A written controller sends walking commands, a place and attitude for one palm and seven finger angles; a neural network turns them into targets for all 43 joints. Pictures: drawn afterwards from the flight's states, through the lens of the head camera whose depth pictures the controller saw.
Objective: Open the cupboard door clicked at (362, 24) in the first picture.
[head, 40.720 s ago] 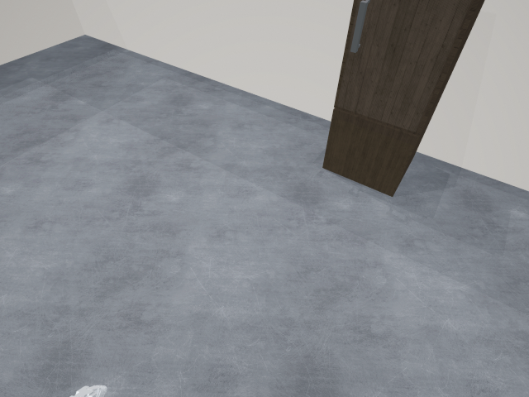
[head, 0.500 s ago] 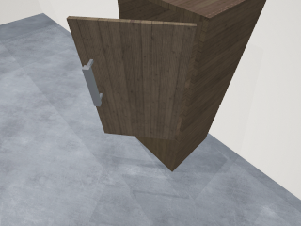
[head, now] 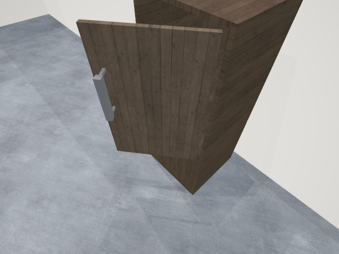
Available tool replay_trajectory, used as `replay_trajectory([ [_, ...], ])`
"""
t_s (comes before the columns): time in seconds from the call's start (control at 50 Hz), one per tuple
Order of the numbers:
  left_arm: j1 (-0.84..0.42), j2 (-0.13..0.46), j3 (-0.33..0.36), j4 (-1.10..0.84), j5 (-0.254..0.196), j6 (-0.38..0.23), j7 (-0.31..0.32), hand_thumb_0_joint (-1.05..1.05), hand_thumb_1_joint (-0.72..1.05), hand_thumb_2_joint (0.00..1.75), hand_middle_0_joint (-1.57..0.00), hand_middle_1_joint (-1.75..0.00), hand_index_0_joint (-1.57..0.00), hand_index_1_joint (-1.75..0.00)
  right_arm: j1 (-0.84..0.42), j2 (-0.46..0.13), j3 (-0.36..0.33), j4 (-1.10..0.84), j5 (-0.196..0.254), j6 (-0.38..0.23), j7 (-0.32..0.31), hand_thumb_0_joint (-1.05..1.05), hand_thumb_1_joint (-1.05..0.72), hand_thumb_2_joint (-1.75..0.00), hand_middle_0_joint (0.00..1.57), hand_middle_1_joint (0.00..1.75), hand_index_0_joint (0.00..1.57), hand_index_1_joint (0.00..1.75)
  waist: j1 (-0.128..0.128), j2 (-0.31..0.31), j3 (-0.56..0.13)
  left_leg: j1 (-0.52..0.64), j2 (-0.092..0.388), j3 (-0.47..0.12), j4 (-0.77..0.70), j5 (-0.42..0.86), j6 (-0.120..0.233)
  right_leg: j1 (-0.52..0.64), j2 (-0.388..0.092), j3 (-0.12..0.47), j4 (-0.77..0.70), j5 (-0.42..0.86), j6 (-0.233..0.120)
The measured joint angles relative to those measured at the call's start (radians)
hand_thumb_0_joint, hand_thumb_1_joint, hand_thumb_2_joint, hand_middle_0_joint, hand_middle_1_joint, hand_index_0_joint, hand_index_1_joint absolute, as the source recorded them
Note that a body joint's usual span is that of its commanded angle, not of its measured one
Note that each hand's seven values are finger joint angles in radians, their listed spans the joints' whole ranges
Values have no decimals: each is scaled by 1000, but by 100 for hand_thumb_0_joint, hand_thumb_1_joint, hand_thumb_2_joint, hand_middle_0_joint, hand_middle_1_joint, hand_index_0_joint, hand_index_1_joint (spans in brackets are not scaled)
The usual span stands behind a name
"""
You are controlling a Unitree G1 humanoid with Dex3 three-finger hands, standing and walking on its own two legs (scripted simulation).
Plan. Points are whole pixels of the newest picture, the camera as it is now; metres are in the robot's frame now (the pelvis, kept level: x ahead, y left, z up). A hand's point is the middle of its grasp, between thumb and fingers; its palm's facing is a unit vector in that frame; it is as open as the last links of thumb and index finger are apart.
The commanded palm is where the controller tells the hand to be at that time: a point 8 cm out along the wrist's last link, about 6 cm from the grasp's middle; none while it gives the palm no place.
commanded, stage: look again from close up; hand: left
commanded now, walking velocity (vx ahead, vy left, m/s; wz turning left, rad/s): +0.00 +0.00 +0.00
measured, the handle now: (106, 95) +0.56 +0.25 +0.03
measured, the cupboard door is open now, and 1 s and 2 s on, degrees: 40 40 40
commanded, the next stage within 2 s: raise the hand with hooked fingers in 0.22 s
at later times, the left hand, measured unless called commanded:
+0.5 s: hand (78, 233) +0.17 +0.22 -0.03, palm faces +0.27 -0.96 -0.09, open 7.6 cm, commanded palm +0.10 +0.27 -0.06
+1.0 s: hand (64, 242) +0.15 +0.24 -0.03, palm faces -0.07 -1.00 -0.05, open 10.1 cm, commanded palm +0.12 +0.30 -0.02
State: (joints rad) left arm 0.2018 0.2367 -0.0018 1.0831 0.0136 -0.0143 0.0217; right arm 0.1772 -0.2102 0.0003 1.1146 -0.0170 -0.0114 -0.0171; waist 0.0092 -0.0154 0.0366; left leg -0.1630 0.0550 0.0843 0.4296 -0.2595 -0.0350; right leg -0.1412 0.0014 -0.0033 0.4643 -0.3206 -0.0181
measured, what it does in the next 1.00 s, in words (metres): lowers itself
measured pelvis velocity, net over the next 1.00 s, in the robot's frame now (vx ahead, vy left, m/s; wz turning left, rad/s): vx -0.08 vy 0.01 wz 0.07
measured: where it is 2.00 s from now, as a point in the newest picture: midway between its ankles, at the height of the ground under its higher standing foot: outside the picture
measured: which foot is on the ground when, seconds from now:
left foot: down 0.00-1.00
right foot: down 0.00-1.00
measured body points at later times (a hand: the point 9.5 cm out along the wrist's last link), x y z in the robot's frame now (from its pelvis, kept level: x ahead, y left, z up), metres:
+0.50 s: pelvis -0.02 +0.01 -0.01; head +0.00 -0.01 +0.44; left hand +0.15 +0.27 -0.02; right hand +0.11 -0.24 -0.13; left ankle -0.02 +0.14 -0.74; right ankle -0.05 -0.10 -0.74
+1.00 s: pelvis -0.08 +0.01 -0.08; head -0.03 +0.03 +0.37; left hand +0.15 +0.29 -0.02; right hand +0.10 -0.20 -0.16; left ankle -0.02 +0.14 -0.74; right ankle -0.05 -0.10 -0.74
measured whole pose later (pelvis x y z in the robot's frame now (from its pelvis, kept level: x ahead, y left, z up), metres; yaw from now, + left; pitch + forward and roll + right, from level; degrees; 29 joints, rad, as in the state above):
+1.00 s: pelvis -0.08 +0.01 -0.08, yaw +4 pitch +10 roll -3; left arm 0.20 0.33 0.26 0.15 -0.32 -0.31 -0.48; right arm 0.26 -0.21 0.04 0.58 0.04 -0.25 -0.07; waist 0.00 0.03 -0.09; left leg -0.85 0.06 -0.03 1.11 -0.43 -0.01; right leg -0.75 -0.01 -0.10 1.07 -0.49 -0.01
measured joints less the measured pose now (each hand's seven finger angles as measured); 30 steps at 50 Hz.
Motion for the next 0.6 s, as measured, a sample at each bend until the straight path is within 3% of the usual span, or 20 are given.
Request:
replay_trajectory([
  [0.34,-1,-1,-1,8,2,-4,9,1,90,90,-21,-30,-20,-30,-7,-14,-1,1,3,1,2,0,-91,-89,20,30,20,30,1,7,-4,-8,0,-1,4,8,6,6,-2,-4,-21,14,7],
  [0.36,46,-11,31,-141,-37,47,6,1,90,90,-21,-30,-21,-30,13,-16,-4,-45,16,-10,-4,0,-91,-89,20,30,20,30,-3,12,-1,-20,1,-3,20,1,8,0,-1,-8,-14,14,9],
  [0.38,102,-20,60,-320,-61,46,5,1,90,90,-21,-30,-21,-31,44,-15,-8,-95,24,-52,-19,1,-91,-89,20,30,21,30,3,9,2,-20,-5,-4,17,-1,9,-12,-7,-10,8,9,7],
  [0.42,182,-35,77,-610,-114,-9,17,2,89,89,-21,-30,-21,-31,90,-13,-21,-176,39,-145,-40,1,-91,-89,20,30,21,30,-4,9,-13,-39,-25,-17,25,5,14,-40,-29,-28,55,-11,6],
  [0.48,162,-62,130,-789,-176,-151,-39,2,86,88,-21,-32,-21,-33,92,-17,-42,-274,32,-215,-43,1,-91,-89,20,30,20,30,-25,27,-56,-151,-36,-48,121,-14,18,-126,-44,-58,128,-46,13],
  [0.54,87,-56,182,-786,-224,-348,-173,1,82,86,-21,-35,-21,-36,51,-20,-50,-360,24,-244,-24,1,-91,-89,20,30,20,30,-24,22,-104,-317,-30,-51,263,-54,15,-295,-45,-55,278,-86,8],
  [0.6,44,-29,204,-756,-260,-518,-350,1,76,84,-21,-39,-21,-40,8,-34,-56,-446,24,-267,-1,1,-91,-89,20,30,21,30,-13,8,-140,-491,-20,-50,431,-106,8,-472,-43,-47,450,-141,1],
])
